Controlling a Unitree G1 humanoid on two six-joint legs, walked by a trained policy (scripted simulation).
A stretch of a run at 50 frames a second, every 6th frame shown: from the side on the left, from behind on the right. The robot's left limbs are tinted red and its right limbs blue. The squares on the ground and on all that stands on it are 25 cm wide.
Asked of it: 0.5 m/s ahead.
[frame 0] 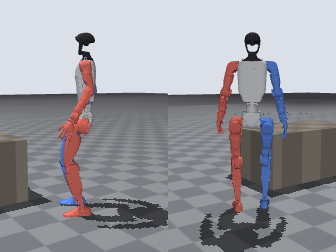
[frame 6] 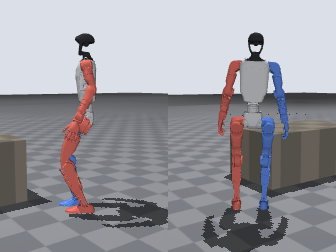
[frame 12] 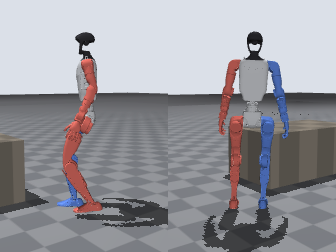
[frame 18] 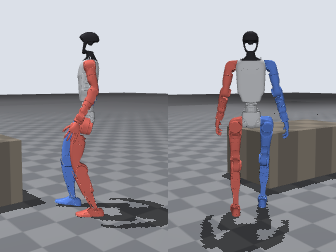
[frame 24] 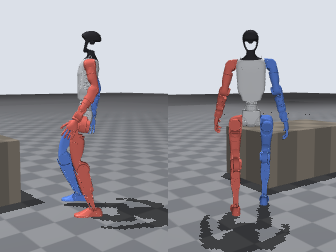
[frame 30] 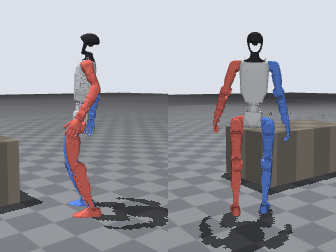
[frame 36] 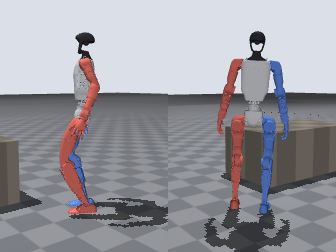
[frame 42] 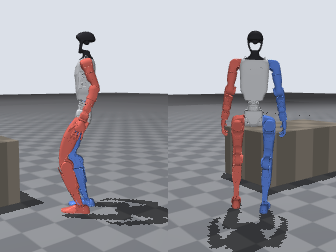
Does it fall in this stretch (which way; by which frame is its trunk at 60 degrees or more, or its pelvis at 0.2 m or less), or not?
no
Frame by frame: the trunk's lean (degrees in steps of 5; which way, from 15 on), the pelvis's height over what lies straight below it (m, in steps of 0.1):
0: 0, 0.8
6: 5, 0.8
12: 5, 0.8
18: 0, 0.8
24: 5, 0.8
30: 10, 0.8
36: 5, 0.8
42: 0, 0.8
